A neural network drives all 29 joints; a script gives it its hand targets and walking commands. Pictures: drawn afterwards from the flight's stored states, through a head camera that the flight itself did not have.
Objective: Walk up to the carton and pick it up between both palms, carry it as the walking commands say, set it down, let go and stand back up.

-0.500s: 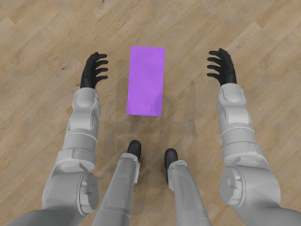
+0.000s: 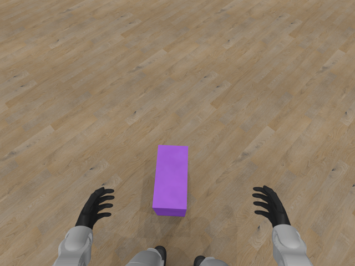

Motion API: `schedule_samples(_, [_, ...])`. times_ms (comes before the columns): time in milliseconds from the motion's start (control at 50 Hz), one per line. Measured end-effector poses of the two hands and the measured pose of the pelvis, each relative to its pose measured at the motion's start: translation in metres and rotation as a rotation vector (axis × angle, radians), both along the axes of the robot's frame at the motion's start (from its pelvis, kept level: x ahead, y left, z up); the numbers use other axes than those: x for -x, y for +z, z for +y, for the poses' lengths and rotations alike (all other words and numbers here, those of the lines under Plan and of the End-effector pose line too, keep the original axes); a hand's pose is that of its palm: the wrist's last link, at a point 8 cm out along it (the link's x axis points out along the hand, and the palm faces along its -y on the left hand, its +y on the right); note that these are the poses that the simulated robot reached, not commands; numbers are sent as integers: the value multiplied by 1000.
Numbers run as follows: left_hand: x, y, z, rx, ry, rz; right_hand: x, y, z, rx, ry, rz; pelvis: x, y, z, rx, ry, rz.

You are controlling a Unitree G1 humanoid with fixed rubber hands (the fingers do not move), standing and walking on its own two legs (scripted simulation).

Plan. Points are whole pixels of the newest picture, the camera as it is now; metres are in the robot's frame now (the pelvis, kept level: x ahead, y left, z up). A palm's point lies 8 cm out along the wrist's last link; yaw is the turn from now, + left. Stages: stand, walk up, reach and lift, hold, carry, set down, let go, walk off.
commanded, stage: let go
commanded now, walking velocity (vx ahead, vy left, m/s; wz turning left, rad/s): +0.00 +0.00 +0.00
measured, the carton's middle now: (172, 182) +0.44 +0.06 -0.63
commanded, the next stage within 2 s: stand in 0.58 s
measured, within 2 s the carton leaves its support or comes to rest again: neither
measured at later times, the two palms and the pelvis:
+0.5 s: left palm (82, 227) +0.18 +0.22 -0.06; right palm (299, 244) +0.18 -0.24 -0.05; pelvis +0.02 -0.01 +0.01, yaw +0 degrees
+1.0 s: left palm (54, 237) +0.16 +0.29 -0.09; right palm (320, 254) +0.16 -0.29 -0.07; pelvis +0.03 +0.01 +0.01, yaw +0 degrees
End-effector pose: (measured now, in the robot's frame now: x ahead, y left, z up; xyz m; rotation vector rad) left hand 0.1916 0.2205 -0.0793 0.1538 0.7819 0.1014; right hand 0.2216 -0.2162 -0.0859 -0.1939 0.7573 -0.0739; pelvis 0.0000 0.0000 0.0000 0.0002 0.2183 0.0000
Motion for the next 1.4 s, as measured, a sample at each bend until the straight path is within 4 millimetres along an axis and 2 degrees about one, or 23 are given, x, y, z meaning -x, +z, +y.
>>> schedule_samples(120, [25, 15, 3, -3, -4, 14, 32, 17, -19, 3, 1, 16, -6, 7, -7, -8, 0, -133])
schedule_samples(240, [24, 22, 0, 0, -29, 13, 44, 28, -28, -9, -6, 20, -10, 10, -12, -13, 1, -225])
schedule_samples(440, [12, 24, -4, 0, -55, 11, 47, 32, -24, -39, -25, 21, -15, 10, -11, -12, 2, -291])
schedule_samples(600, [15, 22, 11, -34, 7, 36, 45, 27, -20, -5, -14, 22, -17, 8, -5, -9, 15, -268])
schedule_samples(740, [30, 3, 50, -140, 31, 83, 57, 17, -53, 157, -41, 112, -19, 4, 0, 6, 4, -224])
schedule_samples(860, [37, -8, 67, -165, 26, 143, 61, 19, -70, 209, -72, 145, -25, 5, 4, 8, -2, -217])
schedule_samples(1160, [32, -11, 74, -179, 11, 184, 66, 12, -67, 204, -91, 195, -32, 8, 9, 6, -8, -228])
schedule_samples(1400, [45, -10, 78, -191, 19, 215, 79, 9, -73, 209, -97, 232, -28, 10, 8, 5, -9, -241])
